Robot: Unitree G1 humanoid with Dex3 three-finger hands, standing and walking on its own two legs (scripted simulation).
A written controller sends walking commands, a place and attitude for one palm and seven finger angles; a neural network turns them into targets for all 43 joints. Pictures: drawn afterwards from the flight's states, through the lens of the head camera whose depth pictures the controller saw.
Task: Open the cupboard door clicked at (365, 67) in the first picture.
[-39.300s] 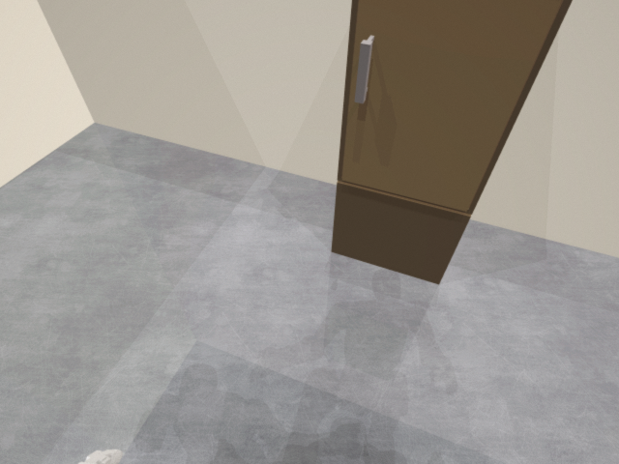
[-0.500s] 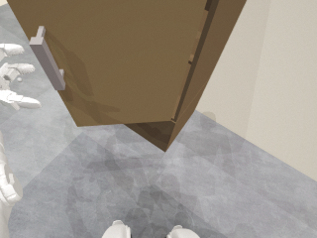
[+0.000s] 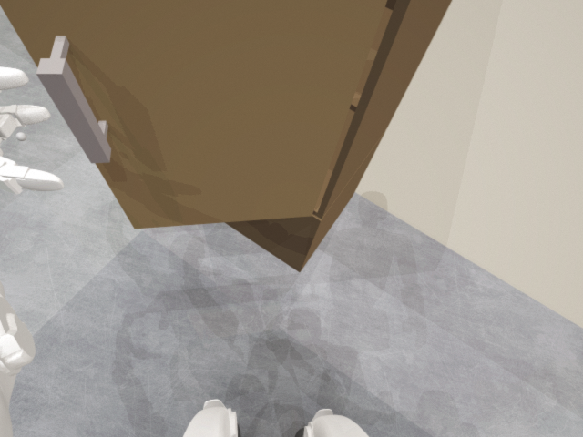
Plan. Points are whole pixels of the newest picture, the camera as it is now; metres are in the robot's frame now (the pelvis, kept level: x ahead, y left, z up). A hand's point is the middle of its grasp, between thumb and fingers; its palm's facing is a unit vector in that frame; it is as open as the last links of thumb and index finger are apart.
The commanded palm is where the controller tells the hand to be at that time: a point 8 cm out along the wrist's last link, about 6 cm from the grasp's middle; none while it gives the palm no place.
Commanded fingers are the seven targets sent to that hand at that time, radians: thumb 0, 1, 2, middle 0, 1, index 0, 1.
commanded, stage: move the hooked fingers beside the handle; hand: left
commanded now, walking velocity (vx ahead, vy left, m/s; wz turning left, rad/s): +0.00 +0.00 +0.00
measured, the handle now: (82, 104) +0.52 +0.25 +0.10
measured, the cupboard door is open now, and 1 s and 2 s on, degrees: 42 42 42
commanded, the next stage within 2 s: slide the fingers in behind the handle in 0.44 s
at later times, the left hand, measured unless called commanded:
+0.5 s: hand (26, 139) +0.46 +0.30 +0.10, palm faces +0.09 -1.00 -0.01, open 14.0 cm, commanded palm +0.44 +0.34 +0.10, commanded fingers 0.00 -0.50 0.30 -0.30 -1.20 -0.30 -1.20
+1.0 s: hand (60, 136) +0.47 +0.26 +0.10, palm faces +0.09 -1.00 +0.00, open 14.0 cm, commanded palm +0.44 +0.31 +0.10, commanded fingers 0.00 -0.50 0.30 -0.30 -1.20 -0.30 -1.20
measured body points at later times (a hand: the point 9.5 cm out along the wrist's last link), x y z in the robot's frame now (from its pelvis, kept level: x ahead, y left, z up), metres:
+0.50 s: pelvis -0.01 +0.00 +0.00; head +0.10 +0.03 +0.43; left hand +0.45 +0.35 +0.11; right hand +0.02 -0.28 -0.10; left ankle +0.01 +0.09 -0.69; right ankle -0.03 -0.13 -0.69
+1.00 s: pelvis +0.00 -0.01 +0.00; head +0.10 +0.02 +0.44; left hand +0.46 +0.32 +0.10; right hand +0.01 -0.28 -0.10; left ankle +0.01 +0.09 -0.69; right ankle -0.03 -0.13 -0.69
